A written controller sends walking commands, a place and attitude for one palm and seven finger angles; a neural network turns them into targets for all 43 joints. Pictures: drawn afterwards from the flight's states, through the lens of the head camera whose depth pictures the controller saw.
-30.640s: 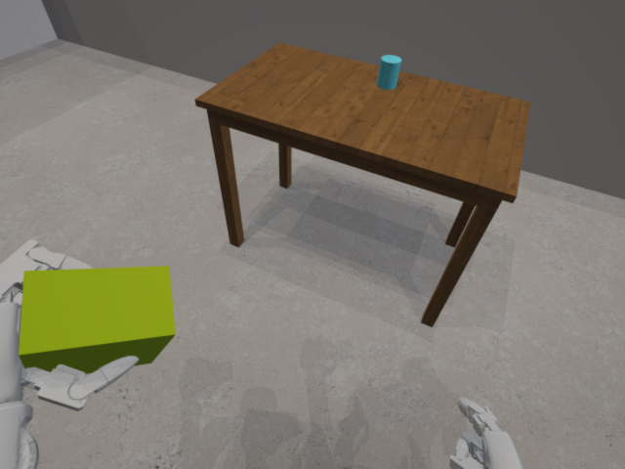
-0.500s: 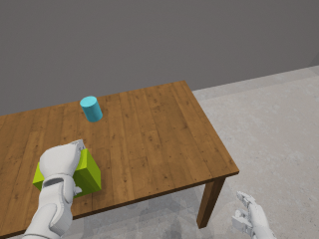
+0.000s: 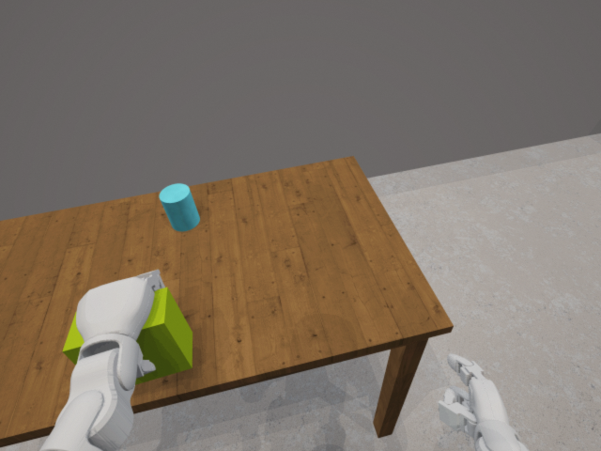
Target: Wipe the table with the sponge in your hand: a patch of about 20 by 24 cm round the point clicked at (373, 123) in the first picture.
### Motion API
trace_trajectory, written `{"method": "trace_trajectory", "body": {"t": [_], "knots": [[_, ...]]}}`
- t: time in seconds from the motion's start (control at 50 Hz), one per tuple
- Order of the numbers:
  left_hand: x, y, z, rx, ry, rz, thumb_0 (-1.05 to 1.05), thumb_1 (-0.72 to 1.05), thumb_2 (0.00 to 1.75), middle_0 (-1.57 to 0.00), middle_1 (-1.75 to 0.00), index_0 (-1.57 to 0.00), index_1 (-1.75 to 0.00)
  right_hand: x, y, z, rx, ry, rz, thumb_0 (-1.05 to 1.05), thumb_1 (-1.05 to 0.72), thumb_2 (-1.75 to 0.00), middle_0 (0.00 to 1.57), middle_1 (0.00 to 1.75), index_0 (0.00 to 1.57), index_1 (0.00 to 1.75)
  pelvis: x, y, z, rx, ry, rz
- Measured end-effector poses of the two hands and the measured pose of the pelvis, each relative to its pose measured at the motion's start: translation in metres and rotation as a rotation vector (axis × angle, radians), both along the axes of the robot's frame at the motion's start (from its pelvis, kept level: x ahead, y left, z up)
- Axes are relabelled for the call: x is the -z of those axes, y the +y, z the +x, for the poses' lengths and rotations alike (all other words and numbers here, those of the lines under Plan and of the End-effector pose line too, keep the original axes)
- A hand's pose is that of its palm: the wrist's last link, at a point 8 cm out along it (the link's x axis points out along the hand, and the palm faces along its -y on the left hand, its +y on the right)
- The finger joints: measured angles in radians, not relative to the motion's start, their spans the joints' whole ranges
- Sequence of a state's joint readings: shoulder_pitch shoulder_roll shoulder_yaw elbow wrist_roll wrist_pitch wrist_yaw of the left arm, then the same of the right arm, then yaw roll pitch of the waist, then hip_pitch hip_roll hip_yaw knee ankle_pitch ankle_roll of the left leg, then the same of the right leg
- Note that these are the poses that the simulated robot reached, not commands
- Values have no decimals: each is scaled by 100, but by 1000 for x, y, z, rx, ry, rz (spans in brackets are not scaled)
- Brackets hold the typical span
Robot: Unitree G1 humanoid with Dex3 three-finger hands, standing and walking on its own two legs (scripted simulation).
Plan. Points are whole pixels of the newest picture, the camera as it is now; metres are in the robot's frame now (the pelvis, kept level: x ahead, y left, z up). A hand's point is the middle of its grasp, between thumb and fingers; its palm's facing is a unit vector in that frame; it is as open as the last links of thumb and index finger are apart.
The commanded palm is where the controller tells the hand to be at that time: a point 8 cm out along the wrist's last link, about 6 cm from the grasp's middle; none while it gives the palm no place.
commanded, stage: move the sponge above the wiping area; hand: left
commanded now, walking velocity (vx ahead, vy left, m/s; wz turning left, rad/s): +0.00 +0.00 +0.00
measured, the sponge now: (140, 347) +0.23 +0.29 +0.00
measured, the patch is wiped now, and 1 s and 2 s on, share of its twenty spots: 0.00 0.00 0.00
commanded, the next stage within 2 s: none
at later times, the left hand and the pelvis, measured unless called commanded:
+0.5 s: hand (140, 335) +0.24 +0.28 +0.02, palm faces -0.12 -0.13 -0.98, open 10.5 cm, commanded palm +0.23 +0.26 +0.10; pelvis +0.00 +0.00 +0.00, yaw +0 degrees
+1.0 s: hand (154, 340) +0.23 +0.26 +0.02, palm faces -0.13 -0.14 -0.98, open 10.5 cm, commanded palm +0.23 +0.26 +0.10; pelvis +0.00 +0.01 +0.00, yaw +0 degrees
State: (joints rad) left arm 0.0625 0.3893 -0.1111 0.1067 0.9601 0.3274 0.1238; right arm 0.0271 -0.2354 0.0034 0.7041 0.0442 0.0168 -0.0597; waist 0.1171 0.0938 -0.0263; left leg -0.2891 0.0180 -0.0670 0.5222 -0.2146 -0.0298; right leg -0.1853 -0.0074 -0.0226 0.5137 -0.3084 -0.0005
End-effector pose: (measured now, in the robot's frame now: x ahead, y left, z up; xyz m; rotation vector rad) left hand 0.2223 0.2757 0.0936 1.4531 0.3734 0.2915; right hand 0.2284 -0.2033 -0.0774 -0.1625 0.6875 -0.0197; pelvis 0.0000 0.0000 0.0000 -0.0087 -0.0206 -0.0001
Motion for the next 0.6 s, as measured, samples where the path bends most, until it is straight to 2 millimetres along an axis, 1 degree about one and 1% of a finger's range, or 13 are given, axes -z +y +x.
{"method": "trace_trajectory", "body": {"t": [0.12, 0.2, 0.26, 0.32, 0.38, 0.42, 0.46, 0.52, 0.56, 0.6], "knots": [[7, -17, 5, 75, 37, -17, 0, -53, 102, -69, -129, -70, -128, 0, -2, -3, 3, -6, -5, 1, -90, -89, 20, 30, 20, 30, 0, 0, -1, 2, 1, 0], [3, -22, 8, 108, 3, -5, 0, -53, 102, -69, -128, -70, -128, 2, -5, -7, 13, 5, -8, 1, -90, -89, 20, 30, 20, 30, 0, 0, 0, 11, 3, 1], [-3, -16, 8, 82, -31, 13, 0, -53, 102, -69, -128, -70, -128, 4, -8, -10, 22, 19, -8, 1, -90, -89, 20, 30, 20, 30, 0, -1, 0, 16, 3, 2], [-6, -2, 6, 16, -37, 21, 0, -53, 102, -69, -128, -70, -128, 5, -11, -13, 30, 34, -10, 1, -90, -89, 20, 30, 20, 30, -1, -1, 1, 17, 1, 3], [-2, 11, 3, -42, -1, 17, 0, -53, 102, -69, -128, -70, -128, 5, -14, -13, 34, 40, -18, 1, -90, -89, 20, 30, 20, 30, -1, -1, 1, 9, 0, 2], [3, 13, 2, -52, 36, 3, 0, -53, 102, -69, -128, -70, -128, 5, -15, -12, 34, 38, -24, 1, -90, -89, 20, 30, 20, 30, 0, 0, 1, 3, 1, 0], [10, 10, 2, -27, 68, -16, 0, -53, 102, -69, -128, -70, -128, 5, -15, -11, 32, 31, -31, 1, -90, -89, 20, 30, 20, 30, 0, 1, 1, -2, 4, -1], [15, -3, 4, 51, 86, -36, 0, -53, 102, -69, -128, -70, -128, 4, -13, -8, 28, 18, -39, 1, -90, -90, 20, 30, 20, 30, 0, 3, 2, -1, 10, -3], [14, -14, 6, 113, 62, -36, 0, -53, 102, -69, -128, -70, -128, 4, -10, -6, 24, 11, -39, 1, -90, -90, 20, 30, 20, 30, 0, 4, 3, 3, 13, -3], [8, -22, 8, 157, 16, -25, 0, -53, 102, -69, -128, -70, -128, 3, -7, -5, 22, 7, -34, 1, -90, -90, 20, 30, 20, 30, 1, 5, 3, 10, 15, -3]]}}
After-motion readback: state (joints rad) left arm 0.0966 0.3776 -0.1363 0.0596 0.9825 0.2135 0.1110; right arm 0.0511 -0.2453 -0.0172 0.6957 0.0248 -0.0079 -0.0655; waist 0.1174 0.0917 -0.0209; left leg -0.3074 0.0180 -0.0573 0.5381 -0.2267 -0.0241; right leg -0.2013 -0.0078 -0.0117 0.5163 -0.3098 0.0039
